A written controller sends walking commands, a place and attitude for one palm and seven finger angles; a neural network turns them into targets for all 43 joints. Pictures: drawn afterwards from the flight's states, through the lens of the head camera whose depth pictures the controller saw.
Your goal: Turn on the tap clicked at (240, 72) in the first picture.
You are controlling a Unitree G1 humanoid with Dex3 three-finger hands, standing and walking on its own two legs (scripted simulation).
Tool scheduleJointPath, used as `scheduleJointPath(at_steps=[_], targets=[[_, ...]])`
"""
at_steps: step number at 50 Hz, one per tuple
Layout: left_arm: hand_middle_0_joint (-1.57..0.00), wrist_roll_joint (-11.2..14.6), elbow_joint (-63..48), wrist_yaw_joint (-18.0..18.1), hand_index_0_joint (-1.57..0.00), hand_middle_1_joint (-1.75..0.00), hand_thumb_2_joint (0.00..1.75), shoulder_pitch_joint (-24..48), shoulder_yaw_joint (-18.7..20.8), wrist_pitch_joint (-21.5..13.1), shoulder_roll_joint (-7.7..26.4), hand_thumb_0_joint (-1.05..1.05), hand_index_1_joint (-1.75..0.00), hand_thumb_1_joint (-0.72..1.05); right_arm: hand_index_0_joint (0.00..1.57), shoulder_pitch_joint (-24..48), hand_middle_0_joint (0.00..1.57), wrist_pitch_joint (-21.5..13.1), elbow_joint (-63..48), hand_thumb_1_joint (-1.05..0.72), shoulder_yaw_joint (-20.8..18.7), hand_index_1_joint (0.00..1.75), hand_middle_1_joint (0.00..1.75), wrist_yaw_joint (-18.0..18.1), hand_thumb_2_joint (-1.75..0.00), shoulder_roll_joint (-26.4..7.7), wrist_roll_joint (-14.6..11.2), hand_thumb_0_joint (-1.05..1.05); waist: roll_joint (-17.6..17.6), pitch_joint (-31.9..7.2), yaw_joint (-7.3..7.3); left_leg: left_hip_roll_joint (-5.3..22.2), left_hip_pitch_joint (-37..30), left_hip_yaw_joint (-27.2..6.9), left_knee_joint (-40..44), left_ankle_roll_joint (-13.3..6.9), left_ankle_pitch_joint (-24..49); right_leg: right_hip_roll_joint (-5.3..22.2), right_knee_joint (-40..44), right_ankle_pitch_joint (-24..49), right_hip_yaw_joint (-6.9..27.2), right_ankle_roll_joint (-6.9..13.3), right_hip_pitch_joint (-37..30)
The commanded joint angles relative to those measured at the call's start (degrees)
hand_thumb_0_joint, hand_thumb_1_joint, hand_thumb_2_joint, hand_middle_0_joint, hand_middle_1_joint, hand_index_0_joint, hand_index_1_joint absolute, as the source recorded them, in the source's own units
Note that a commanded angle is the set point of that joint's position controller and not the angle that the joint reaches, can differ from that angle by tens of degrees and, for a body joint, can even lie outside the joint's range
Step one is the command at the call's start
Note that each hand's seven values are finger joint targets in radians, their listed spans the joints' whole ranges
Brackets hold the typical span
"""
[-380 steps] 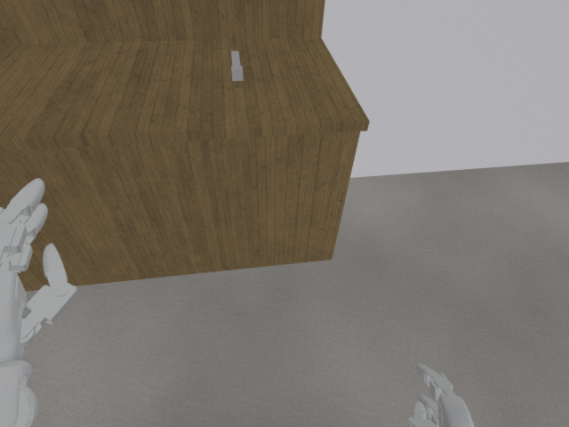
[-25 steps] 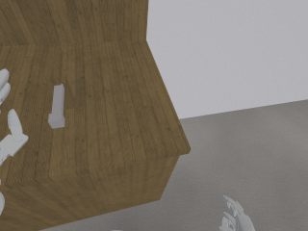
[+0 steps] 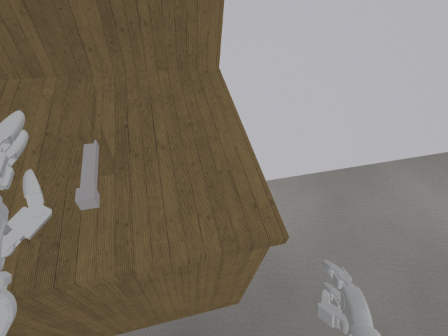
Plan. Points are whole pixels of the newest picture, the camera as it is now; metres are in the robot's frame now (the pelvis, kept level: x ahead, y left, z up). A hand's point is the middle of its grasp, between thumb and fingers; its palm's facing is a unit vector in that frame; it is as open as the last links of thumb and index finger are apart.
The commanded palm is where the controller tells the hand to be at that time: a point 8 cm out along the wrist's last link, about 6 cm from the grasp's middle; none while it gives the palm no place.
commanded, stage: come to a stop and stand still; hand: left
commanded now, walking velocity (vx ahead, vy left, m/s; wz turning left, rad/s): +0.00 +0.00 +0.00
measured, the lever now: (87, 198) +0.29 +0.25 +0.08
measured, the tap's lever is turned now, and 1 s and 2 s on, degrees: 0 0 0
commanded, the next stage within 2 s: look again from close up in 0.04 s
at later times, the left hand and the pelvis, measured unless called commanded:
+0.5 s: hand (47, 229) +0.20 +0.24 +0.16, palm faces +0.41 -0.83 -0.37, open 7.4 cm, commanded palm +0.15 +0.27 +0.17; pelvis -0.01 -0.01 +0.00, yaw +0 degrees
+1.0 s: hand (90, 266) +0.16 +0.17 +0.17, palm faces +0.31 -0.83 -0.45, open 7.4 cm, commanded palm +0.10 +0.23 +0.17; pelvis -0.06 -0.05 -0.01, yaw -1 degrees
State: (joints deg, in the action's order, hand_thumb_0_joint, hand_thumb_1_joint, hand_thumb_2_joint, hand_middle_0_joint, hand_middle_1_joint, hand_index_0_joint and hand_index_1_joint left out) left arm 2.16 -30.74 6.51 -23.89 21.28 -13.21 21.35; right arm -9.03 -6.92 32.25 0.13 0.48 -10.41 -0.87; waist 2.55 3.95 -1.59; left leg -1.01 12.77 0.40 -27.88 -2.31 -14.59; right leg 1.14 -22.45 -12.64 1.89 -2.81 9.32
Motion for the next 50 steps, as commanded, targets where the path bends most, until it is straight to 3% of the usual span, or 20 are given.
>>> scheduleJointPath(at_steps=[1,5,9,10,11,15,16,20,21,26,30,31,33,38,40,41,44,47,48,50], targets=[[-0.20,0.55,-5.30,0.75,-0.20,-0.30,0.90,-0.22,4.58,-1.76,6.77,0.00,-0.30,0.90,0.20,1.87,0.20,-1.31,-7.71,-0.90,-2.65,0.30,0.30,1.14,-0.90,-7.74,0.01,0.00,-5.24,-9.97,0.64,5.63,-1.26,-2.81,5.44,1.94,16.92,1.23,0.34,15.58,-1.32,3.05,-4.79],[-0.20,0.33,-8.05,1.08,-0.20,-0.30,0.90,4.51,5.07,-1.72,8.75,0.00,-0.30,0.90,0.20,3.36,0.20,-1.17,-8.25,-0.90,-2.63,0.30,0.30,1.83,-0.90,-7.70,-0.36,0.00,-6.38,-8.79,0.61,5.39,-0.93,-2.90,6.80,1.69,12.25,1.36,0.73,13.14,-0.87,2.98,-4.42],[-0.20,0.19,-10.71,1.09,-0.20,-0.30,0.90,6.04,3.54,-2.21,8.16,0.00,-0.30,0.90,0.20,3.07,0.20,-1.71,-8.65,-0.90,-2.71,0.30,0.30,1.86,-0.90,-7.81,-0.18,0.00,-7.08,-10.06,0.46,5.18,-1.22,-3.67,7.29,1.17,10.45,1.47,0.31,12.26,-0.77,3.21,-5.64],[-0.20,0.20,-11.25,1.43,-0.20,-0.30,0.90,5.86,5.04,-2.10,9.63,0.00,-0.30,0.90,0.20,3.93,0.20,-1.85,-8.40,-0.90,-2.55,0.30,0.30,2.04,-0.90,-7.59,-0.31,0.00,-7.32,-10.15,0.28,5.16,-1.20,-3.51,7.24,1.17,9.53,1.45,0.49,11.62,-0.97,3.03,-5.50],[-0.20,0.31,-10.03,1.25,-0.20,-0.30,0.90,4.98,3.74,-2.06,7.97,0.00,-0.30,0.90,0.20,3.34,0.20,-1.74,-8.32,-0.90,-2.34,0.30,0.30,1.95,-0.90,-7.66,0.05,0.00,-6.62,-9.83,0.39,4.84,-0.40,-3.58,7.47,1.00,8.46,1.35,0.81,11.18,-1.19,3.07,-5.69],[-0.20,0.25,-9.37,1.60,-0.20,-0.30,0.90,2.77,5.87,-2.03,9.38,0.00,-0.30,0.90,0.20,3.19,0.20,-1.85,-7.85,-0.90,-2.79,0.30,0.30,1.93,-0.90,-7.64,-0.19,0.00,-5.54,-10.28,0.33,4.71,-1.12,-3.45,6.57,1.27,8.29,1.76,1.31,11.24,-0.09,3.42,-5.29],[-0.20,0.40,-7.68,1.33,-0.20,-0.30,0.90,1.67,4.68,-2.01,7.84,0.00,-0.30,0.90,0.20,2.75,0.20,-1.56,-7.70,-0.90,-2.59,0.30,0.30,1.81,-0.90,-7.59,0.10,0.00,-5.55,-9.63,0.47,4.52,-0.33,-3.36,6.95,1.10,6.79,1.64,1.76,10.08,-0.40,3.33,-4.80],[-0.20,0.35,-5.88,1.36,-0.20,-0.30,0.90,1.07,5.73,-1.63,8.57,0.00,-0.30,0.90,0.20,2.97,0.20,-1.30,-7.65,-0.90,-2.79,0.30,0.30,1.88,-0.90,-7.64,-0.27,0.00,-4.75,-8.23,0.48,4.70,0.74,-3.56,7.29,1.19,5.23,1.73,2.32,8.70,-0.02,3.37,-4.27],[-0.20,0.51,-4.44,1.07,-0.20,-0.30,0.90,0.68,4.53,-1.55,7.15,0.00,-0.30,0.90,0.20,2.35,0.20,-1.07,-7.42,-0.90,-2.65,0.30,0.30,1.81,-0.90,-7.74,0.01,0.00,-3.63,-7.93,0.67,4.52,1.32,-3.37,7.37,1.04,4.45,1.53,2.70,8.04,-0.36,3.23,-3.99],[-0.20,0.54,-7.05,1.00,-0.20,-0.30,0.90,3.18,4.04,-1.54,7.49,0.00,-0.30,0.90,0.20,2.88,0.20,-1.22,-7.89,-0.90,-2.63,0.30,0.30,1.99,-0.90,-7.70,-0.18,0.00,-4.07,-7.99,0.69,4.74,0.34,-3.63,7.81,1.07,5.75,1.05,2.62,8.49,-0.27,3.15,-3.54],[-0.20,0.77,-10.65,0.99,-0.20,-0.30,0.90,5.57,5.96,-1.78,9.93,0.00,-0.30,0.90,0.20,3.83,0.20,-1.50,-8.90,-0.90,-2.91,0.30,0.30,2.17,-0.90,-7.42,-0.63,0.00,-7.22,-7.22,0.04,8.04,-0.26,-3.70,7.58,1.32,10.53,0.10,-0.75,10.53,0.00,2.56,-1.40],[-0.20,1.01,-9.86,0.61,-0.20,-0.30,0.90,5.46,4.64,-1.84,8.03,0.00,-0.30,0.90,0.20,2.97,0.20,-1.25,-8.90,-0.90,-2.87,0.30,0.30,1.93,-0.90,-7.60,-0.31,0.00,-7.36,-7.78,0.08,8.63,0.94,-3.84,7.93,1.15,11.03,-0.43,-2.13,10.21,-0.68,2.43,-2.25],[-0.20,1.00,-11.13,0.43,-0.20,-0.30,0.90,5.61,5.03,-2.17,8.17,0.00,-0.30,0.90,0.20,2.67,0.20,-1.40,-9.68,-0.90,-3.31,0.30,0.30,1.53,-0.90,-7.38,-0.43,0.00,-10.27,-8.84,-0.13,10.89,1.14,-3.70,7.15,0.79,12.72,-0.47,-5.19,9.75,-0.47,2.50,-1.91],[-0.20,1.15,-12.21,-0.23,-0.20,-0.30,0.90,2.23,6.14,-2.42,8.21,0.00,-0.30,0.90,0.20,2.27,0.20,-1.41,-10.46,-0.90,-3.52,0.30,0.30,0.67,-0.90,-7.13,0.08,0.00,-11.35,-10.21,-0.16,13.10,4.08,-4.39,5.14,-0.29,12.70,-0.41,-7.58,6.35,-1.06,2.49,-1.54],[-0.20,1.21,-12.65,-0.19,-0.20,-0.30,0.90,-0.30,7.81,-2.57,9.57,0.00,-0.30,0.90,0.20,2.67,0.20,-1.35,-10.60,-0.90,-3.41,0.30,0.30,0.49,-0.90,-6.88,0.02,0.00,-9.96,-10.00,-0.15,12.86,5.15,-3.81,3.11,-0.13,12.30,-0.05,-6.77,8.77,-0.37,2.95,-1.12],[-0.20,1.35,-12.69,-0.60,-0.20,-0.30,0.90,-1.09,6.69,-2.79,8.22,0.00,-0.30,0.90,0.20,2.14,0.20,-0.99,-10.71,-0.90,-3.39,0.30,0.30,0.34,-0.90,-7.13,0.41,0.00,-8.92,-10.26,0.07,12.06,6.86,-3.42,2.48,0.01,10.51,-0.02,-6.76,10.04,-0.19,3.04,-1.44],[-0.20,1.61,-14.04,-1.01,-0.20,-0.30,0.90,-1.82,9.19,-4.25,10.44,0.00,-0.30,0.90,0.20,1.02,0.20,-1.66,-10.63,-0.90,-4.41,0.30,0.30,0.84,-0.90,-6.89,0.67,0.00,-2.93,-10.40,0.57,8.23,5.79,-1.34,-4.51,1.34,5.08,3.51,-2.88,14.87,5.47,5.59,3.91],[-0.20,1.79,-14.60,-0.40,-0.20,-0.30,0.90,-1.54,10.07,-4.88,11.76,0.00,-0.30,0.90,0.20,-0.54,0.20,-1.55,-9.08,-0.90,-4.92,0.30,0.30,1.23,-0.90,-5.76,0.97,0.00,5.62,-12.13,1.60,1.60,2.13,1.13,-13.73,3.01,-3.34,11.19,4.55,12.90,12.67,9.60,10.67],[-0.20,1.85,-14.33,-0.12,-0.20,-0.30,0.90,-2.11,10.42,-5.23,11.88,0.00,-0.30,0.90,0.20,-0.41,0.20,-1.79,-8.36,-0.90,-4.93,0.30,0.30,1.38,-0.90,-5.45,0.95,0.00,5.95,-12.73,1.50,1.02,1.86,0.55,-15.81,2.97,-5.49,12.98,6.07,10.36,13.69,10.77,11.22],[-0.20,1.66,-12.83,0.55,-0.20,-0.30,0.90,-4.65,12.06,-5.04,12.85,0.00,-0.30,0.90,0.20,1.13,0.20,-1.83,-7.42,-0.90,-4.35,0.30,0.30,1.88,-0.90,-4.94,1.17,0.00,4.13,-12.42,1.26,2.09,0.77,-0.25,-12.14,2.72,-4.90,12.58,5.29,8.11,12.85,11.22,12.36]])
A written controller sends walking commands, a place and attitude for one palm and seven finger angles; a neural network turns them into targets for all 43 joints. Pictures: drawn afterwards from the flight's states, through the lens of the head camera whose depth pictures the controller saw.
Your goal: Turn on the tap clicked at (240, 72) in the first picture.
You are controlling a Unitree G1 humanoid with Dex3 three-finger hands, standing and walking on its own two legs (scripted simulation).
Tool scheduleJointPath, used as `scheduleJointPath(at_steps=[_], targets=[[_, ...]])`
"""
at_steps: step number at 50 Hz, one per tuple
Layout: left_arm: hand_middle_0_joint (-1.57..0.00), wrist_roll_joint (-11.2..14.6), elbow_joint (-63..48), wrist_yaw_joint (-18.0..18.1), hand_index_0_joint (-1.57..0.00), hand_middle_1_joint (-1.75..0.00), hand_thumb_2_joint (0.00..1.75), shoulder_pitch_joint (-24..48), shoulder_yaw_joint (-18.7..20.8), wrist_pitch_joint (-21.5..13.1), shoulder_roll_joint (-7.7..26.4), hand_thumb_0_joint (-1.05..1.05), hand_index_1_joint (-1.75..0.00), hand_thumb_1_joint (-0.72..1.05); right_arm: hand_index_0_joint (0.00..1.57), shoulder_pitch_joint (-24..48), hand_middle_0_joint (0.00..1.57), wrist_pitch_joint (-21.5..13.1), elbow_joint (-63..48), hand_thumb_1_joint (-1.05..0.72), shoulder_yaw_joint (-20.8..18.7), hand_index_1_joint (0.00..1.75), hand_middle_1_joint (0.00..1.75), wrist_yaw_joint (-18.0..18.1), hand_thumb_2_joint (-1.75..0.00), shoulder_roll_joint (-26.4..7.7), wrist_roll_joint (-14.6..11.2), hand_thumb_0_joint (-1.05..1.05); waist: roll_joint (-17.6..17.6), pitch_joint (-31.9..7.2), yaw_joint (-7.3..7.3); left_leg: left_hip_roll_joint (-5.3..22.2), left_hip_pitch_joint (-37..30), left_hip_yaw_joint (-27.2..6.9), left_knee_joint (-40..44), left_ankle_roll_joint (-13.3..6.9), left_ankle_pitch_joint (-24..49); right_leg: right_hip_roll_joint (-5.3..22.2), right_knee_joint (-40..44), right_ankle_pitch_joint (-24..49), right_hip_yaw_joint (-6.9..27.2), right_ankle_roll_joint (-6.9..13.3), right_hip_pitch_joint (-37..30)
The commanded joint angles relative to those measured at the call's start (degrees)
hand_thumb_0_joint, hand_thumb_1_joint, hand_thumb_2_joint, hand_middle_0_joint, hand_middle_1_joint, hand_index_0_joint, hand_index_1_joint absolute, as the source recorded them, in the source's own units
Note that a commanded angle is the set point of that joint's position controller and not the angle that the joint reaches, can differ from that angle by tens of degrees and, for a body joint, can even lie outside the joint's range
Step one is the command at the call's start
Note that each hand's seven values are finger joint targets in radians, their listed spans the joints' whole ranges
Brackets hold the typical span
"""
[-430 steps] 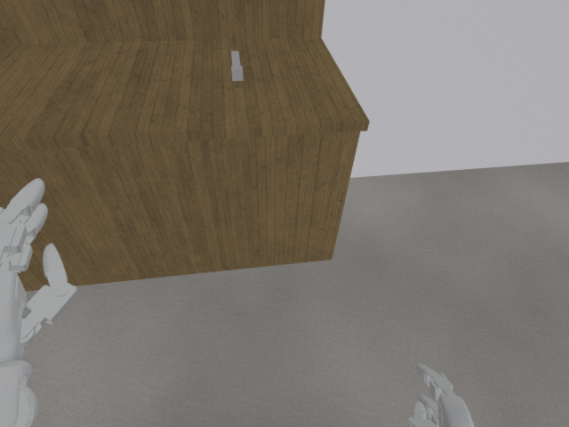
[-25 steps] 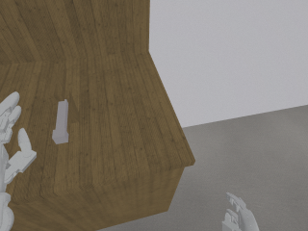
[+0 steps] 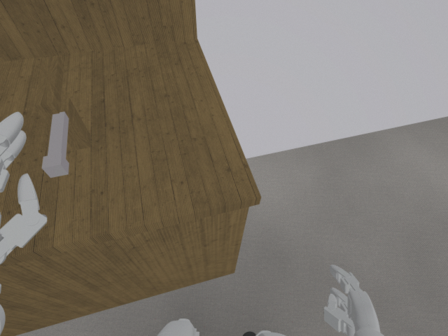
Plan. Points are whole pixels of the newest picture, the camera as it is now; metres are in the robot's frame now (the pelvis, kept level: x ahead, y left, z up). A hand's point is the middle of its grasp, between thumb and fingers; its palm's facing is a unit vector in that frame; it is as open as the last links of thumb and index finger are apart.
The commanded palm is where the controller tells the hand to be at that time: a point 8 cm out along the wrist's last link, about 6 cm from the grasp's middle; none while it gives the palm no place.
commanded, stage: shuffle to correct the standing spot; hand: left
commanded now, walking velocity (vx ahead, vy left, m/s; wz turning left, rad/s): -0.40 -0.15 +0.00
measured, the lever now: (56, 165) +0.35 +0.31 +0.09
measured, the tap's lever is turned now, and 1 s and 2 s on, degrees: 0 0 0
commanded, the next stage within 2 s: come to a stop and stand still in 0.24 s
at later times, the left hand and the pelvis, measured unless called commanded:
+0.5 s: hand (84, 320) +0.12 +0.14 +0.19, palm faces +0.26 -0.80 -0.53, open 7.4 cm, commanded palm +0.07 +0.20 +0.19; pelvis -0.10 -0.07 -0.01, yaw -3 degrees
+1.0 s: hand out of the picture +0.06 +0.18 +0.18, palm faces +0.39 -0.77 -0.50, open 7.4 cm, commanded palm +0.01 +0.21 +0.19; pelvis -0.15 -0.07 +0.00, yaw +0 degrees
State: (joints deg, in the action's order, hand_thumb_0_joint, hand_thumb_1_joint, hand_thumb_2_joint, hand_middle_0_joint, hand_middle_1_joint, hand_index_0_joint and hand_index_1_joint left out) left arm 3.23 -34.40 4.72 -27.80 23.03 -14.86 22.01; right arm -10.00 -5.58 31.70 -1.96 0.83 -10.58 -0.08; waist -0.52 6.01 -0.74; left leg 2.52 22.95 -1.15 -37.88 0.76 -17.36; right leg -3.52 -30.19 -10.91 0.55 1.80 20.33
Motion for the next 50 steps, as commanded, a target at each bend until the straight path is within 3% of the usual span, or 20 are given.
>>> scheduleJointPath(at_steps=[1,3,4,6,12,16,18,20,21,23,25,29,34,36,38,42,43,45,47,50], targets=[[-0.20,0.79,-8.57,2.16,-0.20,-0.30,0.90,-1.87,8.43,-3.42,10.27,0.00,-0.30,0.90,0.20,1.42,0.20,-2.82,-6.56,-0.90,-1.59,0.30,0.30,1.65,-0.90,-4.29,0.67,0.00,7.58,-14.25,0.80,-0.52,-8.75,1.16,4.17,-0.78,0.08,15.36,10.62,4.76,10.09,5.07,-0.57],[-0.20,0.67,-8.30,1.99,-0.20,-0.30,0.90,-1.69,9.53,-4.54,10.82,0.00,-0.30,0.90,0.20,1.94,0.20,-3.50,-6.37,-0.90,-2.05,0.30,0.30,2.64,-0.90,-5.68,0.73,0.00,2.13,-13.42,0.77,5.74,-10.54,-4.14,15.61,-2.98,12.21,7.91,1.94,6.14,4.37,0.64,-0.05],[-0.20,0.64,-8.75,1.79,-0.20,-0.30,0.90,-1.71,9.54,-5.27,10.75,0.00,-0.30,0.90,0.20,1.99,0.20,-3.66,-6.35,-0.90,-2.34,0.30,0.30,3.06,-0.90,-6.42,0.97,0.00,-4.37,-14.08,0.87,14.19,-10.86,-12.42,17.51,-6.07,23.52,3.92,-6.65,3.94,1.30,-2.04,0.79],[-0.20,-0.06,-10.41,1.31,-0.20,-0.30,0.90,0.93,9.21,-5.51,10.95,0.00,-0.30,0.90,0.20,0.89,0.20,-4.55,-5.04,-0.90,-2.16,0.30,0.30,3.12,-0.90,-4.91,3.10,0.00,-10.86,-14.03,1.34,22.23,-12.59,-17.53,17.43,-11.05,40.54,2.66,-26.42,-16.80,4.91,-2.80,7.98],[-0.20,-0.58,-17.57,0.31,-0.20,-0.30,0.90,5.70,6.50,-7.58,7.55,0.00,-0.30,0.90,0.20,0.55,0.20,-7.23,-4.32,-0.90,-4.59,0.30,0.30,-0.03,-0.90,-6.75,2.13,0.00,-14.99,-15.74,-0.43,15.60,-18.93,-4.92,10.91,-5.87,42.22,4.19,-13.96,-14.02,1.48,0.14,4.23],[-0.20,-0.47,-13.99,0.03,-0.20,-0.30,0.90,2.89,7.55,-5.12,8.28,0.00,-0.30,0.90,0.20,1.16,0.20,-5.95,-6.11,-0.90,-3.95,0.30,0.30,-1.37,-0.90,-7.15,1.64,0.00,-18.13,-13.67,1.28,13.21,-10.81,-6.34,11.56,-5.00,11.32,2.97,-0.51,-10.90,-2.14,-1.47,-4.60],[-0.20,-0.52,-11.74,0.12,-0.20,-0.30,0.90,0.75,10.55,-4.02,10.80,0.00,-0.30,0.90,0.20,1.32,0.20,-4.73,-7.35,-0.90,-3.90,0.30,0.30,-1.84,-0.90,-7.36,0.64,0.00,-14.02,-12.65,0.83,9.68,-3.69,-2.93,4.92,-3.39,-5.05,3.56,5.35,-1.67,-3.80,-2.31,-10.84],[-0.20,-0.16,-8.37,0.93,-0.20,-0.30,0.90,-3.18,13.72,-2.69,14.46,0.00,-0.30,0.90,0.20,-1.61,0.20,-3.06,-8.54,-0.90,-3.75,0.30,0.30,-1.99,-0.90,-5.86,-1.06,0.00,3.01,-14.94,0.75,-0.55,-0.92,5.26,-15.95,-0.36,-11.72,10.64,9.82,3.05,-0.51,0.65,-10.95],[-0.20,0.72,-7.85,1.14,-0.20,-0.30,0.90,-2.40,11.99,-1.48,13.14,0.00,-0.30,0.90,0.20,-0.35,0.20,-2.39,-9.74,-0.90,-3.88,0.30,0.30,-1.51,-0.90,-5.47,-2.28,0.00,18.22,-14.05,0.19,-4.94,6.14,4.44,-28.17,1.31,-15.12,20.55,14.67,-11.18,16.58,7.06,-6.88],[-0.20,0.41,-6.12,1.67,-0.20,-0.30,0.90,-3.66,10.05,0.27,10.94,0.00,-0.30,0.90,0.20,1.00,0.20,-1.37,-8.85,-0.90,-3.67,0.30,0.30,-0.42,-0.90,-6.72,-2.66,0.00,16.05,-7.19,1.52,-0.70,4.49,-3.05,-35.70,0.45,-6.54,22.57,13.85,-16.88,18.52,10.65,4.80],[-0.20,0.53,-3.02,2.51,-0.20,-0.30,0.90,-5.46,10.49,1.14,11.05,0.00,-0.30,0.90,0.20,3.24,0.20,0.58,-8.54,-0.90,-1.44,0.30,0.30,0.04,-0.90,-5.17,-2.26,0.00,10.55,-7.76,2.13,-0.29,3.19,-2.81,-30.73,-0.24,-7.06,20.24,9.64,-12.87,10.97,8.88,5.20],[-0.20,-0.95,-2.77,4.14,-0.20,-0.30,0.90,1.75,8.71,0.14,10.89,0.00,-0.30,0.90,0.20,3.33,0.20,-1.64,-6.88,-0.90,-2.36,0.30,0.30,0.92,-0.90,-6.46,-1.46,0.00,14.70,-8.07,1.33,-1.12,-2.06,0.80,-7.58,-2.25,-3.94,18.36,5.69,-3.69,10.00,5.88,-0.01],[-0.20,-2.13,-13.04,5.14,-0.20,-0.30,0.90,8.97,5.58,-1.35,10.77,0.00,-0.30,0.90,0.20,1.47,0.20,-5.01,-6.91,-0.90,-3.30,0.30,0.30,1.85,-0.90,-6.38,-1.10,0.00,-12.14,-13.30,1.32,2.14,-20.82,3.57,21.63,-5.78,24.41,4.96,-21.86,-3.19,-2.00,0.69,-1.14],[-0.20,-2.20,-17.85,5.44,-0.20,-0.30,0.90,10.72,5.27,-2.73,11.89,0.00,-0.30,0.90,0.20,2.61,0.20,-5.88,-6.57,-0.90,-1.64,0.30,0.30,1.54,-0.90,-5.24,0.17,0.00,-29.09,-9.81,3.14,7.25,-17.67,-11.58,15.32,-9.29,34.92,3.62,-29.51,-19.35,-1.37,-1.07,8.04],[-0.20,-3.27,-12.70,4.59,-0.20,-0.30,0.90,7.55,3.26,-2.08,7.63,0.00,-0.30,0.90,0.20,1.05,0.20,-5.75,-4.87,-0.90,-2.61,0.30,0.30,-0.39,-0.90,-6.34,-0.39,0.00,-18.53,-4.05,2.40,8.59,-8.60,-11.02,14.01,-11.15,27.38,4.83,-21.85,-15.24,1.87,0.25,3.06],[-0.20,-1.29,-5.15,3.42,-0.20,-0.30,0.90,-0.26,9.37,-1.37,11.12,0.00,-0.30,0.90,0.20,-0.33,0.20,-3.58,-6.15,-0.90,-3.01,0.30,0.30,-0.72,-0.90,-7.73,-1.55,0.00,-1.21,-10.64,0.30,3.71,-5.16,-5.38,-1.50,-6.93,14.72,5.01,6.03,3.06,-3.35,0.25,-14.36],[-0.20,-0.56,-2.50,3.16,-0.20,-0.30,0.90,-1.85,9.98,-1.04,11.21,0.00,-0.30,0.90,0.20,-1.23,0.20,-2.53,-6.18,-0.90,-2.79,0.30,0.30,-0.63,-0.90,-7.04,-1.91,0.00,4.71,-11.36,1.28,0.90,-1.22,-3.36,-7.28,-6.14,7.78,8.04,7.96,3.63,0.16,1.84,-18.05],[-0.20,1.30,4.60,2.46,-0.20,-0.30,0.90,-4.39,10.04,-0.20,9.27,0.00,-0.30,0.90,0.20,-1.60,0.20,-0.82,-7.42,-0.90,-3.92,0.30,0.30,-0.41,-0.90,-7.86,-2.47,0.00,19.03,-8.28,1.93,-5.48,12.74,-1.95,-25.09,-1.78,-9.24,21.81,13.43,-4.67,25.99,9.29,-16.36],[-0.20,1.41,3.04,1.86,-0.20,-0.30,0.90,-2.43,7.45,-0.14,8.10,0.00,-0.30,0.90,0.20,0.08,0.20,-0.12,-7.09,-0.90,-3.38,0.30,0.30,-0.97,-0.90,-8.25,-2.56,0.00,13.31,-2.97,1.43,-1.15,9.80,-7.54,-26.43,-0.98,-4.96,23.11,15.28,-8.07,26.51,10.92,-3.08],[-0.20,0.27,-1.43,1.95,-0.20,-0.30,0.90,4.33,5.20,-1.06,8.49,0.00,-0.30,0.90,0.20,2.48,0.20,0.56,-6.20,-0.90,-0.35,0.30,0.30,-0.30,-0.90,-5.59,-1.27,0.00,7.70,-6.08,1.71,0.62,-0.20,-3.39,-11.08,-1.75,-4.12,18.26,11.65,-4.76,12.21,8.23,0.04]])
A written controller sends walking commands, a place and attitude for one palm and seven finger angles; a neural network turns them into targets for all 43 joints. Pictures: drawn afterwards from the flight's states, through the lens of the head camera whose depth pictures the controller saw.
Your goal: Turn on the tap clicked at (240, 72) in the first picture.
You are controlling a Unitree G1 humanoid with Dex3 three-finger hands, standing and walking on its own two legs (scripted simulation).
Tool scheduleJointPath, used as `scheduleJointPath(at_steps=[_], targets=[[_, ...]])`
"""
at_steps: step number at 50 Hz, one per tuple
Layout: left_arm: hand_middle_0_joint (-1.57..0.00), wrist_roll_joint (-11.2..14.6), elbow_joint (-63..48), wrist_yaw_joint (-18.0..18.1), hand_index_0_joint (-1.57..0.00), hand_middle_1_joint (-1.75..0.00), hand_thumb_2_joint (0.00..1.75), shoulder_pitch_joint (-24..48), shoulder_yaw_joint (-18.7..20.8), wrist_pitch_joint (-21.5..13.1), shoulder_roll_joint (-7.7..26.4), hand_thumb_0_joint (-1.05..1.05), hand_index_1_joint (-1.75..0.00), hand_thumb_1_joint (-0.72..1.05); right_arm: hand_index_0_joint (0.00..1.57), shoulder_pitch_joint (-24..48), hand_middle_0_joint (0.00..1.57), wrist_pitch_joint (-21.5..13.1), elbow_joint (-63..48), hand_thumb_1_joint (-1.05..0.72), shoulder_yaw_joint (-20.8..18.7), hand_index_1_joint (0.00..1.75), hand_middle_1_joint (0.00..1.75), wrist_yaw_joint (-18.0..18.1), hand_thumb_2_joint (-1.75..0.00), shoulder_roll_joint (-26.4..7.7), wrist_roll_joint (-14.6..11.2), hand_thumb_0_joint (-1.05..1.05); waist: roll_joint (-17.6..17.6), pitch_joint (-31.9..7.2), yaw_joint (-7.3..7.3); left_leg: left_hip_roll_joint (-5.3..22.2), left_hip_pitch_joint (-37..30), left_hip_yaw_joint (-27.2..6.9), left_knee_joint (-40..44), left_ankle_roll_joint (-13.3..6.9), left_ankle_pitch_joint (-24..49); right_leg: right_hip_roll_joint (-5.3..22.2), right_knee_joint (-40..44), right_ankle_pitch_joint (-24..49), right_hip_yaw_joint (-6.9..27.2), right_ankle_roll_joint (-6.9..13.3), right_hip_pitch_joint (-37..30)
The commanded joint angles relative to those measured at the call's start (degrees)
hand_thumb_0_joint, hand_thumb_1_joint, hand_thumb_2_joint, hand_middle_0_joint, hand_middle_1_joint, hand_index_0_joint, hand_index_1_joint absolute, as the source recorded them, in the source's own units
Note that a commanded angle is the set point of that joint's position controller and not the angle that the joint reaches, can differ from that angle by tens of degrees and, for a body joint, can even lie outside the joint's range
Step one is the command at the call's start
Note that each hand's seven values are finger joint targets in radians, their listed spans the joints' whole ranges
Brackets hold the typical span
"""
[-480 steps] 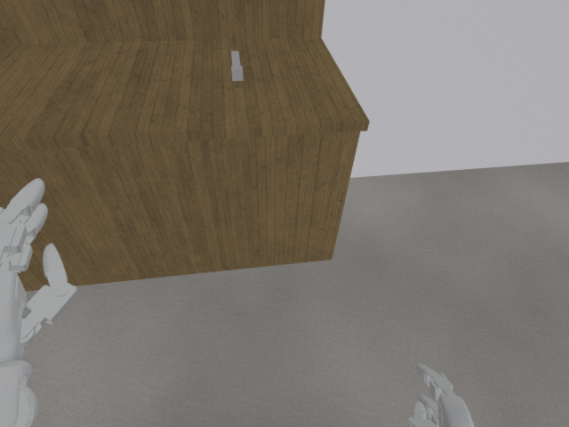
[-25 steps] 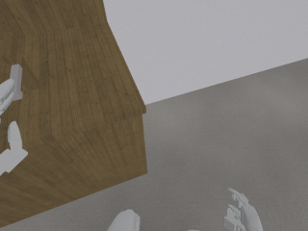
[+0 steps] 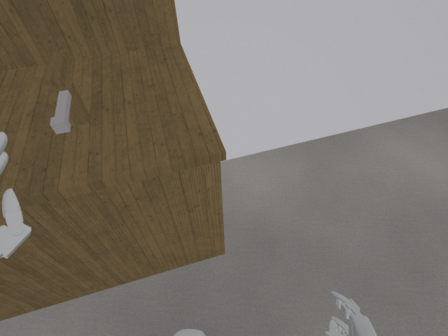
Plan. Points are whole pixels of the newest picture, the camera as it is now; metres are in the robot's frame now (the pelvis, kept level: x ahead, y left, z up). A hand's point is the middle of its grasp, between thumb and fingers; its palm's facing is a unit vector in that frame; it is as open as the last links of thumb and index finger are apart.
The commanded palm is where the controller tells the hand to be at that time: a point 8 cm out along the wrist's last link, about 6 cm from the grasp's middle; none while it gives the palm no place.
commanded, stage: come to a stop and stand still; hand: left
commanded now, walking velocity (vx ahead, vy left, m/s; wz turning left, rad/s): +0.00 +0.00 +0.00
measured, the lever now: (60, 124) +0.50 +0.38 +0.10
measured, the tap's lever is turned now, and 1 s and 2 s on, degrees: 0 0 0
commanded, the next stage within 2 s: look again from close up in 0.72 s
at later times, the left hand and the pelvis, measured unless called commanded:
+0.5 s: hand (3, 227) +0.22 +0.29 +0.17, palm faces +0.42 -0.82 -0.39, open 7.4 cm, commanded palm +0.17 +0.32 +0.19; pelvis +0.01 +0.04 +0.01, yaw +1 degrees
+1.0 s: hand out of the picture +0.25 +0.32 +0.19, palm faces +0.45 -0.80 -0.39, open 7.4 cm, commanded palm +0.18 +0.32 +0.19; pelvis +0.01 +0.05 +0.02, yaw -1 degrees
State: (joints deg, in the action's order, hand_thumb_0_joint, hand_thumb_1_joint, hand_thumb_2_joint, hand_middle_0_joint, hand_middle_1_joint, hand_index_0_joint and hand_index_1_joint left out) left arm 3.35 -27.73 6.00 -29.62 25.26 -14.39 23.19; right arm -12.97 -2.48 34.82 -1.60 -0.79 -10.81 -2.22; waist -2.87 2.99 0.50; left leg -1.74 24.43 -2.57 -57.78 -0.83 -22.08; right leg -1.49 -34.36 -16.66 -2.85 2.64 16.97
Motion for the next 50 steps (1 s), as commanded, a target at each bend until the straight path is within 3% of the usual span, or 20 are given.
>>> scheduleJointPath(at_steps=[1,3,5,6,7,9,10,13,16,18,24,30,40,41,42,43,44,45,48,50], targets=[[-0.20,-0.47,-8.19,1.02,-0.20,-0.30,0.90,7.63,1.95,-1.72,7.41,0.00,-0.30,0.90,0.20,6.14,0.20,-3.17,-9.08,-0.90,-0.31,0.30,0.30,2.00,-0.90,-4.98,1.25,0.00,11.30,-3.79,-0.31,3.76,-6.02,1.24,15.46,-0.60,1.55,14.28,16.34,-1.58,12.95,6.14,4.26],[-0.20,-0.94,-12.52,1.58,-0.20,-0.30,0.90,12.21,-1.04,-1.51,6.54,0.00,-0.30,0.90,0.20,6.43,0.20,-5.13,-8.79,-0.90,-0.53,0.30,0.30,3.07,-0.90,-5.21,1.99,0.00,9.51,-5.27,-0.61,0.17,-14.64,6.33,25.87,-0.72,6.33,11.14,17.03,-8.01,10.49,3.98,3.67],[-0.20,-1.05,-18.92,2.08,-0.20,-0.30,0.90,16.92,-1.23,-1.63,8.05,0.00,-0.30,0.90,0.20,6.40,0.20,-6.92,-8.85,-0.90,-1.04,0.30,0.30,3.98,-0.90,-6.15,2.04,0.00,3.13,-5.51,-0.40,1.34,-19.92,4.97,33.98,-0.92,7.10,9.34,12.17,-8.05,8.95,1.93,2.64],[-0.20,-1.16,-20.32,2.20,-0.20,-0.30,0.90,16.67,-1.18,-1.71,8.17,0.00,-0.30,0.90,0.20,5.38,0.20,-7.44,-8.73,-0.90,-1.42,0.30,0.30,4.00,-0.90,-6.67,2.18,0.00,-1.96,-7.41,-0.78,4.52,-23.46,0.86,35.57,-1.92,7.58,7.06,6.93,-7.14,7.56,0.65,3.18],[-0.20,-1.24,-22.57,2.59,-0.20,-0.30,0.90,16.31,-0.15,-1.84,8.83,0.00,-0.30,0.90,0.20,5.40,0.20,-7.78,-9.41,-0.90,-1.87,0.30,0.30,3.82,-0.90,-7.86,2.12,0.00,-9.39,-8.68,-1.16,10.62,-25.52,-8.07,37.21,-4.68,11.60,3.21,1.01,-5.30,5.01,-1.05,5.65],[-0.20,-1.33,-22.07,2.93,-0.20,-0.30,0.90,13.60,2.28,-1.71,10.43,0.00,-0.30,0.90,0.20,5.47,0.20,-8.03,-9.24,-0.90,-1.26,0.30,0.30,3.18,-0.90,-5.87,2.12,0.00,-16.42,-7.61,-0.69,14.83,-18.35,-15.27,42.65,-7.32,11.25,1.50,-7.41,-9.14,3.04,-2.45,3.39],[-0.20,-1.56,-21.63,3.06,-0.20,-0.30,0.90,12.70,4.99,-1.71,12.34,0.00,-0.30,0.90,0.20,5.58,0.20,-8.40,-8.91,-0.90,-1.28,0.30,0.30,2.98,-0.90,-5.41,2.40,0.00,-14.80,-6.20,-1.15,15.10,-14.93,-14.60,43.44,-7.43,9.21,1.67,-8.69,-9.06,3.60,-2.38,1.72],[-0.20,-1.41,-15.39,2.92,-0.20,-0.30,0.90,5.72,3.60,-1.62,8.09,0.00,-0.30,0.90,0.20,4.34,0.20,-8.06,-9.05,-0.90,-1.67,0.30,0.30,1.73,-0.90,-6.39,1.41,0.00,-8.68,-7.22,-1.34,10.89,-11.48,-5.08,34.82,-4.22,15.03,1.87,9.27,2.22,2.10,-2.12,-7.86],[-0.20,-0.72,-8.86,2.57,-0.20,-0.30,0.90,1.75,3.20,-1.02,6.80,0.00,-0.30,0.90,0.20,3.16,0.20,-6.74,-9.21,-0.90,-1.41,0.30,0.30,1.13,-0.90,-6.29,1.10,0.00,1.61,-8.30,0.12,6.19,-6.25,-1.33,30.42,-0.85,11.55,5.84,14.33,11.67,8.53,-0.09,-14.08],[-0.20,0.23,-5.23,1.97,-0.20,-0.30,0.90,-0.12,1.46,0.44,4.91,0.00,-0.30,0.90,0.20,2.90,0.20,-5.98,-9.22,-0.90,-1.88,0.30,0.30,1.21,-0.90,-7.23,0.95,0.00,9.86,-5.55,-0.15,3.93,-8.05,0.00,28.89,0.00,6.92,7.78,17.03,4.73,13.24,1.48,-7.20],[-0.20,-0.06,-8.03,2.09,-0.20,-0.30,0.90,9.81,-0.83,0.99,6.06,0.00,-0.30,0.90,0.20,5.91,0.20,-5.04,-9.37,-0.90,-0.45,0.30,0.30,3.00,-0.90,-7.49,1.29,0.00,2.53,-5.46,-0.55,7.00,-13.77,-2.42,36.78,-1.10,14.79,3.19,13.13,8.90,5.91,-1.66,-6.17],[-0.20,-0.91,-18.09,3.31,-0.20,-0.30,0.90,14.74,0.17,0.30,8.82,0.00,-0.30,0.90,0.20,6.78,0.20,-6.11,-9.78,-0.90,-0.40,0.30,0.30,3.65,-0.90,-6.98,1.41,0.00,-6.14,-9.30,-1.30,7.34,-17.55,-2.21,37.70,-0.90,21.01,3.05,11.16,13.52,4.36,-1.75,-10.17],[-0.20,0.47,-7.76,2.96,-0.20,-0.30,0.90,1.77,0.50,1.81,5.20,0.00,-0.30,0.90,0.20,5.39,0.20,-3.90,-10.00,-0.90,-0.81,0.30,0.30,2.91,-0.90,-7.32,1.15,0.00,0.94,-9.25,-0.59,6.31,-14.97,0.13,35.12,0.70,24.62,3.98,14.01,20.22,5.23,-1.21,-12.12],[-0.20,-8.48,-22.31,1.67,-0.20,-0.30,0.90,63.74,33.01,-3.90,51.04,0.00,-0.30,0.90,0.20,1.24,0.20,-7.21,-9.83,-0.90,-1.75,0.30,0.30,3.03,-0.90,-10.65,4.23,0.00,7.71,1.42,-3.22,6.36,-5.32,3.68,28.05,-0.40,25.62,5.65,18.03,20.38,8.31,-2.37,-2.16],[-0.20,-2.99,13.39,-1.00,-0.20,-0.30,0.90,30.60,10.51,-1.81,15.88,0.00,-0.30,0.90,0.20,5.04,0.20,-7.37,-6.88,-0.90,0.65,0.30,0.30,3.00,-0.90,-3.37,1.64,0.00,8.63,-10.02,-1.52,3.01,-14.65,2.19,33.17,-0.41,28.01,7.33,12.77,24.53,8.99,1.24,-6.45],[-0.20,-1.86,6.85,-0.37,-0.20,-0.30,0.90,16.75,10.23,-2.54,15.34,0.00,-0.30,0.90,0.20,3.06,0.20,-7.84,-9.45,-0.90,-2.14,0.30,0.30,2.88,-0.90,-7.61,2.07,0.00,5.70,-8.18,-3.87,4.95,-16.81,2.35,31.24,0.54,30.20,6.22,14.57,33.74,12.95,0.19,-8.37],[-0.20,-0.79,8.43,-0.62,-0.20,-0.30,0.90,12.80,3.24,-1.44,7.56,0.00,-0.30,0.90,0.20,2.50,0.20,-7.99,-9.34,-0.90,-2.16,0.30,0.30,2.35,-0.90,-8.45,1.31,0.00,2.77,-12.21,-2.74,4.70,-18.33,2.56,32.72,0.24,30.49,6.51,11.57,32.32,10.84,0.07,-12.12],[-0.20,0.20,4.91,-1.18,-0.20,-0.30,0.90,11.77,-1.86,-1.65,2.44,0.00,-0.30,0.90,0.20,3.91,0.20,-8.40,-9.97,-0.90,-2.16,0.30,0.30,1.61,-0.90,-7.70,0.38,0.00,-4.36,-14.38,-2.47,5.37,-21.19,3.12,32.99,-0.25,34.99,6.17,9.33,29.90,8.90,-0.40,-11.57],[-0.20,-0.47,-5.99,-0.79,-0.20,-0.30,0.90,8.37,-6.18,-1.29,2.47,0.00,-0.30,0.90,0.20,5.14,0.20,-8.55,-11.35,-0.90,-1.78,0.30,0.30,-0.01,-0.90,-8.17,0.90,0.00,-0.97,-15.00,-3.09,7.00,-20.17,1.80,32.85,-0.78,34.57,4.65,10.21,23.24,6.97,-1.77,-10.57],[-0.20,-0.72,-8.76,0.29,-0.20,-0.30,0.90,7.83,-3.66,-0.86,5.52,0.00,-0.30,0.90,0.20,6.28,0.20,-8.64,-11.89,-0.90,-1.52,0.30,0.30,0.23,-0.90,-7.95,0.82,0.00,3.70,-13.63,-2.99,6.39,-17.61,1.95,33.81,-0.44,27.23,4.25,11.19,19.95,6.89,-1.86,-10.90]])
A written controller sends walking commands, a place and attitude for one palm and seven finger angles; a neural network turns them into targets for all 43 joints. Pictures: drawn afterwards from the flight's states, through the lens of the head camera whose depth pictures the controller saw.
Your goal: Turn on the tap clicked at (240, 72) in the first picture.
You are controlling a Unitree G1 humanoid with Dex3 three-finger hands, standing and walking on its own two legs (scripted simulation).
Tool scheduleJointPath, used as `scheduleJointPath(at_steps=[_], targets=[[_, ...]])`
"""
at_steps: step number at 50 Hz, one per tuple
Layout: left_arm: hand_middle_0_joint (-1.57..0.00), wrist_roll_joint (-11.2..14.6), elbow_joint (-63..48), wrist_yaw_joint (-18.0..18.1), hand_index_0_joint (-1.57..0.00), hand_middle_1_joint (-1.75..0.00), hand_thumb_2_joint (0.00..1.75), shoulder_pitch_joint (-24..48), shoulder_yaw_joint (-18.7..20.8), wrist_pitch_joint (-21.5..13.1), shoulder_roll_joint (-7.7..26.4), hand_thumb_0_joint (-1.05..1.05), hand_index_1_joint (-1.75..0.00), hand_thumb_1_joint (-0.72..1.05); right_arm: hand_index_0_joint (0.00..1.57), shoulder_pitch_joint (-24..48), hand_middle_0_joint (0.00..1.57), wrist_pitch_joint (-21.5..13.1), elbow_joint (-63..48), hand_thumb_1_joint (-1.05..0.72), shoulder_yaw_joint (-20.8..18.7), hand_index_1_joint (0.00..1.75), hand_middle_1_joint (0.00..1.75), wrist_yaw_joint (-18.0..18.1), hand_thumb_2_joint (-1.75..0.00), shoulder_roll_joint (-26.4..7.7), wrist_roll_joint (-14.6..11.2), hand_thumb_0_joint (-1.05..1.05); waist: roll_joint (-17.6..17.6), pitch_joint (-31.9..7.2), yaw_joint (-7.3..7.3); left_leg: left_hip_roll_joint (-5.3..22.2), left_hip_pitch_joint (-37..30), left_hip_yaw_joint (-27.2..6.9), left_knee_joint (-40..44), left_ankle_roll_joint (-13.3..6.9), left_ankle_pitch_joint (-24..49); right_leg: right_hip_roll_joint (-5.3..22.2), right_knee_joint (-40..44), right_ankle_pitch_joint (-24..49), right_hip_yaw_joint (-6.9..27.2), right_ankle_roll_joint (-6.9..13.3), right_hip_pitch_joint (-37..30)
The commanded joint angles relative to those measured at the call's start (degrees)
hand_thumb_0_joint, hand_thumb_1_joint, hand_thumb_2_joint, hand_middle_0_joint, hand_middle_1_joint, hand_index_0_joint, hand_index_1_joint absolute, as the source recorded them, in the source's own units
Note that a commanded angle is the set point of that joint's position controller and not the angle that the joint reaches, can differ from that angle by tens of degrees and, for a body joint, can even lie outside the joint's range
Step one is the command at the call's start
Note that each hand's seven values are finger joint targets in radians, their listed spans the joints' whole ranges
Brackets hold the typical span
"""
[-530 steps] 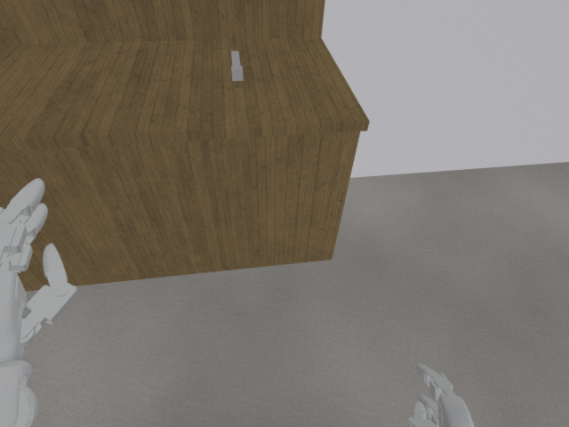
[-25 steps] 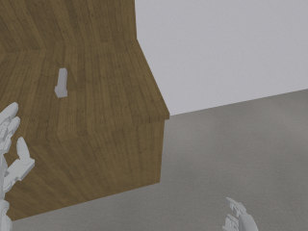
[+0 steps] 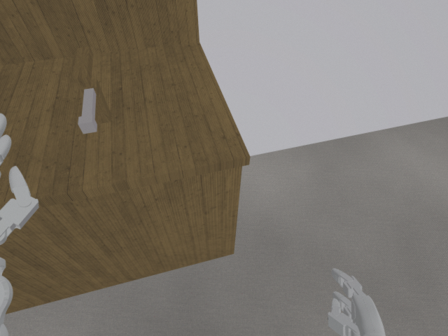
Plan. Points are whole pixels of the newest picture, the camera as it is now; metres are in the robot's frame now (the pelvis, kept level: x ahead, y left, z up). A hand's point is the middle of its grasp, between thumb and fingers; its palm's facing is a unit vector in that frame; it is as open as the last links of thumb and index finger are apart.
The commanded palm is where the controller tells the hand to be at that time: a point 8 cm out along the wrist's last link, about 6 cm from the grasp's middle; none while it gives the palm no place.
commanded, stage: look again from close up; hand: left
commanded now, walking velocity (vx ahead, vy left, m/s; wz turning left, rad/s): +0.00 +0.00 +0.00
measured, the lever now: (87, 124) +0.48 +0.35 +0.08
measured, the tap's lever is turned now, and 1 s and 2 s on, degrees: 0 0 0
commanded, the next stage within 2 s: shuffle to correct the standing spot in 0.10 s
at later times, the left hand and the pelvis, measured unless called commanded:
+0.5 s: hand (33, 233) +0.20 +0.27 +0.15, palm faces +0.43 -0.84 -0.33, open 7.4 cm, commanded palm +0.14 +0.30 +0.17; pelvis -0.01 +0.02 -0.01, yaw +2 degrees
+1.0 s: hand (71, 172) +0.30 +0.27 +0.15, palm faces +0.40 -0.83 -0.38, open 7.4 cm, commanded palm +0.24 +0.29 +0.17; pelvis +0.08 +0.02 -0.02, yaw -1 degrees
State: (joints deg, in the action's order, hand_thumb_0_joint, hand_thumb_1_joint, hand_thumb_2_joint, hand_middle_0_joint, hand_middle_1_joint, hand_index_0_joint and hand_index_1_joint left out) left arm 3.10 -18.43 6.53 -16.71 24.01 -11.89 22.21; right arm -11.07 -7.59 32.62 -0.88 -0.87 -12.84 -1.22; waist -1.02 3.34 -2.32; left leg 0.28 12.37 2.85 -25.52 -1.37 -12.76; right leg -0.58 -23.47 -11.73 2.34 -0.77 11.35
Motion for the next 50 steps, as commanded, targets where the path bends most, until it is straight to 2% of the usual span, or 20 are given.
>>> scheduleJointPath(at_steps=[1,3,5,8,15,18,24,28,31,33,35,38,40,41,43,44,45,46,47,50], targets=[[-0.20,-0.81,-18.26,0.25,-0.20,-0.30,0.90,-5.15,-0.19,-3.33,8.29,0.00,-0.30,0.90,0.20,4.41,0.20,-3.41,-9.93,-0.90,-2.22,0.30,0.30,0.80,-0.90,-6.22,0.31,0.00,4.63,-13.68,-0.01,3.82,-3.82,-3.80,1.72,0.11,14.19,3.41,0.99,13.09,1.62,1.60,-5.36],[-0.20,-0.62,-18.88,0.85,-0.20,-0.30,0.90,-4.15,4.03,-3.49,11.09,0.00,-0.30,0.90,0.20,5.45,0.20,-3.09,-10.43,-0.90,-1.80,0.30,0.30,1.97,-0.90,-5.92,0.69,0.00,6.07,-11.73,0.16,2.52,-2.51,-3.84,2.37,0.20,7.43,3.51,3.11,8.87,3.10,1.89,-3.47],[-0.20,-0.40,-22.58,1.39,-0.20,-0.30,0.90,0.48,9.04,-4.22,16.00,0.00,-0.30,0.90,0.20,6.67,0.20,-2.88,-10.48,-0.90,-1.44,0.30,0.30,3.17,-0.90,-5.84,0.92,0.00,1.73,-9.13,0.44,1.77,-1.52,-4.01,3.85,0.39,2.83,3.17,4.55,3.83,3.71,2.02,-1.55],[-0.20,-0.11,-19.53,1.10,-0.20,-0.30,0.90,2.14,5.72,-4.42,11.56,0.00,-0.30,0.90,0.20,6.17,0.20,-2.84,-10.17,-0.90,-0.73,0.30,0.30,3.79,-0.90,-4.95,0.94,0.00,-5.14,-5.77,0.70,2.26,1.04,-4.27,7.19,0.17,-2.99,1.71,4.88,-0.08,2.88,1.85,-1.89],[-0.20,-1.44,-14.29,-0.28,-0.20,-0.30,0.90,1.46,-3.44,-4.14,3.15,0.00,-0.30,0.90,0.20,3.88,0.20,-3.87,-9.04,-0.90,-1.23,0.30,0.30,2.94,-0.90,-5.82,1.33,0.00,-5.97,-5.43,1.22,3.30,3.49,-6.40,11.38,-1.06,-21.70,-0.57,3.20,-11.81,-0.11,1.99,-0.95],[-0.20,-2.12,-13.56,0.13,-0.20,-0.30,0.90,1.30,-3.31,-3.20,3.95,0.00,-0.30,0.90,0.20,3.72,0.20,-3.38,-8.96,-0.90,-1.13,0.30,0.30,2.81,-0.90,-6.29,0.97,0.00,-5.26,-3.96,1.05,4.91,6.54,-8.43,11.48,-2.26,-25.59,-1.54,-0.57,-11.72,-1.96,2.11,-0.44],[-0.20,-1.65,-16.30,0.77,-0.20,-0.30,0.90,1.97,2.34,-3.56,8.43,0.00,-0.30,0.90,0.20,4.08,0.20,-2.54,-8.83,-0.90,-0.93,0.30,0.30,3.38,-0.90,-5.57,1.42,0.00,-1.05,-4.59,1.16,3.57,5.32,-7.39,4.45,-2.76,-17.84,0.26,0.44,-11.79,1.18,3.70,0.38],[-0.20,-1.44,-19.67,0.68,-0.20,-0.30,0.90,5.25,1.58,-4.29,7.76,0.00,-0.30,0.90,0.20,3.88,0.20,-3.21,-8.33,-0.90,-0.49,0.30,0.30,3.27,-0.90,-5.71,1.36,0.00,-5.99,-4.70,1.72,5.08,-0.08,-9.95,5.19,-2.88,-12.22,-1.42,-6.90,-5.49,0.43,3.99,4.82],[-0.20,-1.69,-20.33,0.97,-0.20,-0.30,0.90,5.99,1.20,-4.32,7.77,0.00,-0.30,0.90,0.20,3.71,0.20,-3.55,-7.82,-0.90,-0.45,0.30,0.30,3.12,-0.90,-5.55,1.30,0.00,-7.90,-7.90,1.65,8.73,-7.29,-12.19,2.92,-4.13,2.66,-1.54,-11.74,0.37,-3.63,2.60,7.21],[-0.20,-1.84,-18.95,1.03,-0.20,-0.30,0.90,4.06,0.05,-3.83,6.54,0.00,-0.30,0.90,0.20,3.29,0.20,-3.25,-7.85,-0.90,-0.76,0.30,0.30,2.43,-0.90,-5.58,1.06,0.00,-5.96,-9.64,1.45,7.31,-6.80,-7.89,-2.06,-3.37,11.98,-0.72,-8.43,4.53,-3.26,3.30,2.99],[-0.20,-1.67,-16.93,1.10,-0.20,-0.30,0.90,1.19,0.58,-3.38,6.61,0.00,-0.30,0.90,0.20,3.37,0.20,-2.84,-8.06,-0.90,-0.96,0.30,0.30,2.09,-0.90,-5.23,0.74,0.00,-0.55,-10.32,1.57,3.67,-1.71,-2.62,-8.45,-1.36,12.62,2.11,-6.02,13.39,2.01,5.42,-2.95],[-0.20,-1.31,-16.20,1.71,-0.20,-0.30,0.90,-1.68,2.26,-3.42,7.91,0.00,-0.30,0.90,0.20,3.23,0.20,-1.12,-8.12,-0.90,-1.17,0.30,0.30,1.76,-0.90,-4.62,0.55,0.00,10.94,-9.53,1.40,-1.24,11.56,1.73,-20.80,0.47,3.19,11.44,-3.19,22.97,15.04,11.01,-11.88],[-0.20,-1.04,-16.47,2.36,-0.20,-0.30,0.90,-3.09,5.64,-4.10,10.09,0.00,-0.30,0.90,0.20,4.32,0.20,-0.37,-8.39,-0.90,-1.26,0.30,0.30,1.91,-0.90,-4.68,0.25,0.00,10.10,-8.15,0.52,-0.36,17.59,0.44,-21.28,0.42,-8.99,14.65,-2.89,26.25,18.51,12.88,-15.58],[-0.20,-0.86,-17.20,2.40,-0.20,-0.30,0.90,-4.51,5.53,-4.43,9.61,0.00,-0.30,0.90,0.20,4.41,0.20,0.21,-8.47,-0.90,-0.87,0.30,0.30,1.94,-0.90,-4.19,0.27,0.00,8.54,-7.25,-0.08,0.80,18.21,-0.60,-17.48,-0.20,-13.12,14.85,-3.82,24.60,16.63,12.31,-15.62],[-0.20,-0.26,-19.77,2.22,-0.20,-0.30,0.90,-3.69,5.54,-4.38,9.56,0.00,-0.30,0.90,0.20,3.42,0.20,0.98,-8.10,-0.90,-0.66,0.30,0.30,2.17,-0.90,-3.82,0.38,0.00,3.39,-6.85,2.33,0.48,4.24,0.05,-4.45,-0.91,-2.77,10.06,-9.95,17.94,8.37,8.13,-5.56],[-0.20,0.08,-21.10,1.95,-0.20,-0.30,0.90,-3.87,5.58,-4.40,9.40,0.00,-0.30,0.90,0.20,3.47,0.20,1.02,-8.35,-0.90,-1.20,0.30,0.30,2.54,-0.90,-4.73,0.41,0.00,-2.82,-8.88,3.24,2.09,-7.27,-4.70,-1.18,-2.75,9.17,3.81,-18.10,14.74,1.77,4.46,3.25],[-0.20,0.27,-24.18,1.83,-0.20,-0.30,0.90,-3.18,5.66,-4.65,9.81,0.00,-0.30,0.90,0.20,4.31,0.20,0.84,-9.29,-0.90,-1.60,0.30,0.30,2.83,-0.90,-5.85,0.17,0.00,-13.82,-10.64,3.71,9.80,-18.43,-15.96,-0.12,-6.44,22.71,-0.94,-29.50,4.52,-4.36,0.94,15.50],[-0.20,-0.14,-24.68,1.89,-0.20,-0.30,0.90,-2.94,4.74,-4.69,9.57,0.00,-0.30,0.90,0.20,4.26,0.20,0.74,-9.49,-0.90,-1.76,0.30,0.30,2.45,-0.90,-5.07,0.70,0.00,-15.69,-11.06,3.74,15.92,-21.49,-24.16,3.04,-10.93,29.89,-2.13,-37.95,-17.74,-3.37,0.97,22.51],[-0.20,-0.63,-25.39,2.02,-0.20,-0.30,0.90,-1.00,4.85,-4.40,9.82,0.00,-0.30,0.90,0.20,3.13,0.20,0.41,-9.12,-0.90,-1.72,0.30,0.30,2.16,-0.90,-4.45,1.51,0.00,-14.47,-7.76,4.73,17.55,-23.72,-27.22,3.39,-12.82,33.68,-1.53,-42.44,-20.09,-2.49,1.60,28.78],[-0.20,-1.04,-27.54,1.88,-0.20,-0.30,0.90,0.77,3.21,-3.56,8.97,0.00,-0.30,0.90,0.20,3.37,0.20,-0.52,-8.54,-0.90,-2.55,0.30,0.30,1.75,-0.90,-5.61,0.82,0.00,-8.51,-5.16,3.37,14.90,-18.72,-16.60,2.01,-11.22,31.08,2.10,-35.66,-14.91,-3.22,1.92,28.61]])
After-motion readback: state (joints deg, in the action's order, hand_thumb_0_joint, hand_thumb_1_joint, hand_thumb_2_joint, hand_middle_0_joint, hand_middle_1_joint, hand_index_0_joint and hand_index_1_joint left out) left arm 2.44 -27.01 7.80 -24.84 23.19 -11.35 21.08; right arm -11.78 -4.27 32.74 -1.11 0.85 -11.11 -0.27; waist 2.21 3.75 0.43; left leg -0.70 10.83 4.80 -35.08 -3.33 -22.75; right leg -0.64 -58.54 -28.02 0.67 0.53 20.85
